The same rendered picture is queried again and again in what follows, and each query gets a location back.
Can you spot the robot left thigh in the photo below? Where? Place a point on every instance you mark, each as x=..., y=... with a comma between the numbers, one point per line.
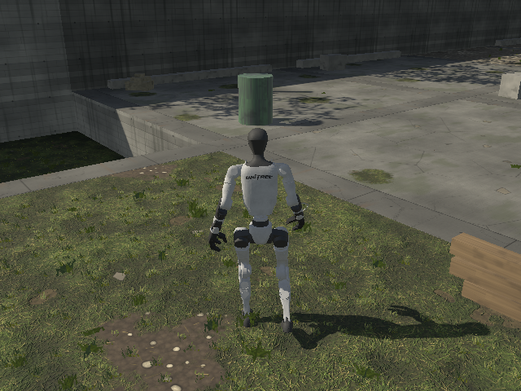
x=242, y=245

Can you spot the right robot upper arm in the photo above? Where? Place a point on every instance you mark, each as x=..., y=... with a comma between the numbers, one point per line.
x=288, y=183

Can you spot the robot right hand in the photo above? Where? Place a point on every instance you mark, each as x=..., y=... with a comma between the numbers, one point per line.
x=293, y=219

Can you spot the left robot forearm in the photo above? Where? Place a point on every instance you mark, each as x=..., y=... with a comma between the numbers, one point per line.
x=218, y=219

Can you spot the right robot forearm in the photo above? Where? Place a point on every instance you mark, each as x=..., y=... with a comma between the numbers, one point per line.
x=297, y=210

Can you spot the robot left hand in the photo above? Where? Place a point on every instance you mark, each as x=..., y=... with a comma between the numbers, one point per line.
x=212, y=239

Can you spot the robot right foot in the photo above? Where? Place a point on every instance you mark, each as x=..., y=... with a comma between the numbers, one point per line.
x=287, y=326

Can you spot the left robot upper arm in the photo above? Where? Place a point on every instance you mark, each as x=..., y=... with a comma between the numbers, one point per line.
x=229, y=184

